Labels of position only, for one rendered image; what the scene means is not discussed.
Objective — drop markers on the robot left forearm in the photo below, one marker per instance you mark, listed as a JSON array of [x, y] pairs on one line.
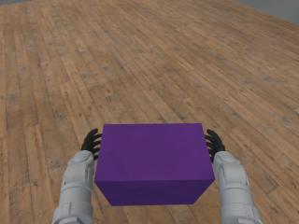
[[75, 203]]

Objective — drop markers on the carton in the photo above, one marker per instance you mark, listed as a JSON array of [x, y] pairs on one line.
[[153, 164]]

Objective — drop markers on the robot right forearm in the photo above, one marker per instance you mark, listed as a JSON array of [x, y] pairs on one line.
[[237, 204]]

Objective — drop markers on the robot left hand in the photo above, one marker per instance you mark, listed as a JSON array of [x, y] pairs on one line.
[[89, 143]]

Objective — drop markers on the robot right hand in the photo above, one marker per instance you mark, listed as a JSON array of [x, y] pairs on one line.
[[215, 145]]

